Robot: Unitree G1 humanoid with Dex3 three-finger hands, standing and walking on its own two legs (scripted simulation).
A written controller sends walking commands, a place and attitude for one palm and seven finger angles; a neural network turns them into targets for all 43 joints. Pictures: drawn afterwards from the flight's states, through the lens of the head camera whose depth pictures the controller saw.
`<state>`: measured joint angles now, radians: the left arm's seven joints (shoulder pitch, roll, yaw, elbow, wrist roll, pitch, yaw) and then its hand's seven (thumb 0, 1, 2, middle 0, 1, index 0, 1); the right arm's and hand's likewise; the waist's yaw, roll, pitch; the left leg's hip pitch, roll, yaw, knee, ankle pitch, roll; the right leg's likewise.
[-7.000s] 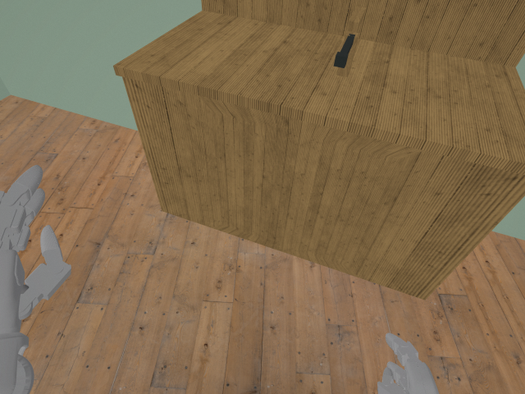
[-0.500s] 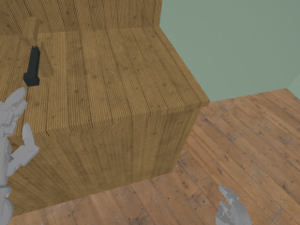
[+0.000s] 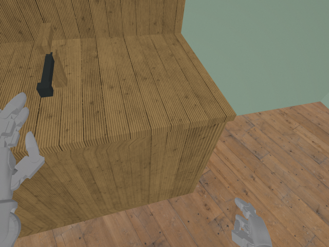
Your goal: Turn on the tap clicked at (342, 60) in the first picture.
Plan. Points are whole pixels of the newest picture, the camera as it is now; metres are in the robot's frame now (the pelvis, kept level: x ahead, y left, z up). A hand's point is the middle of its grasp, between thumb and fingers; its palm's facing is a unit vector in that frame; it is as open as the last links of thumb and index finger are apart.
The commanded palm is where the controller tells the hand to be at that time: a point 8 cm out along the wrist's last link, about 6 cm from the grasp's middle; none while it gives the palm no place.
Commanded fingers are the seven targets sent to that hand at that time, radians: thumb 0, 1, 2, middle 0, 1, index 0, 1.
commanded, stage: look again from close up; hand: left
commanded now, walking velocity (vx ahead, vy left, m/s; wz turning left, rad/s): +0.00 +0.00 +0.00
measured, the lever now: (45, 89) +0.43 +0.35 +0.12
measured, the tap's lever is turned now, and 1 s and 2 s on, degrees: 0 0 0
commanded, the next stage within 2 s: shuffle to correct the standing spot in 0.40 s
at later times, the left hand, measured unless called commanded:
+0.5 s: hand (51, 162) +0.22 +0.23 +0.15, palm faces +0.39 -0.85 -0.35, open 7.4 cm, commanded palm +0.16 +0.27 +0.17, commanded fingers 0.00 0.90 0.90 -0.20 -0.30 -0.20 -0.30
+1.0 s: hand (73, 134) +0.28 +0.22 +0.16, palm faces +0.42 -0.84 -0.34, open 7.4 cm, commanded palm +0.22 +0.25 +0.17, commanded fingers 0.00 0.90 0.90 -0.20 -0.30 -0.20 -0.30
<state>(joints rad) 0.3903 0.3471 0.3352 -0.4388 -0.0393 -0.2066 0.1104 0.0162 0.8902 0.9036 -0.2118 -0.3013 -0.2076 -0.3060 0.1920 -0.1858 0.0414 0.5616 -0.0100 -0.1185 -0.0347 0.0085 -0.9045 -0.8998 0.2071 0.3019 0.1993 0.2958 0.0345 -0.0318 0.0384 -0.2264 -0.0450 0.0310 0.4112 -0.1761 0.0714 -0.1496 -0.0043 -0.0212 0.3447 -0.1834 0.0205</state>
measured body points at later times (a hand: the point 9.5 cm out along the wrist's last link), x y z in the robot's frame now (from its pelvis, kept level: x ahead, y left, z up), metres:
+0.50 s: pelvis +0.00 -0.02 +0.00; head +0.01 +0.00 +0.45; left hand +0.19 +0.27 +0.17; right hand +0.18 -0.24 -0.07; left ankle +0.03 +0.06 -0.74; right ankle +0.00 -0.14 -0.74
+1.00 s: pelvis +0.06 -0.03 -0.03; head +0.07 -0.01 +0.42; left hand +0.25 +0.26 +0.17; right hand +0.23 -0.26 -0.11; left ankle +0.03 +0.06 -0.74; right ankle +0.00 -0.14 -0.74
